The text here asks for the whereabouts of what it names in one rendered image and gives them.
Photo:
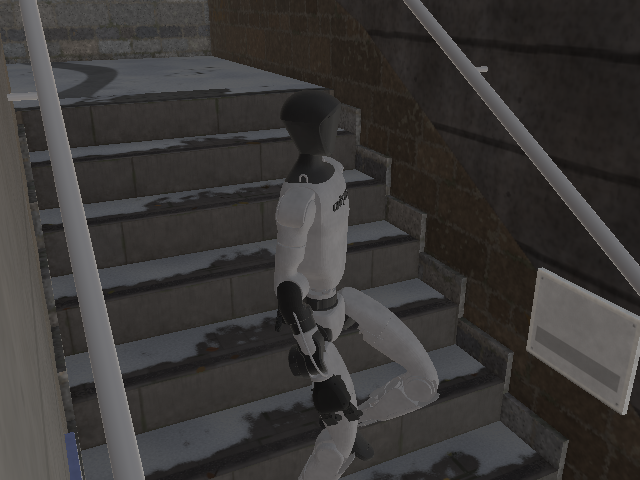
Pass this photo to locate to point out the stairs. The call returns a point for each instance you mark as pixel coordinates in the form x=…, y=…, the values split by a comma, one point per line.
x=180, y=200

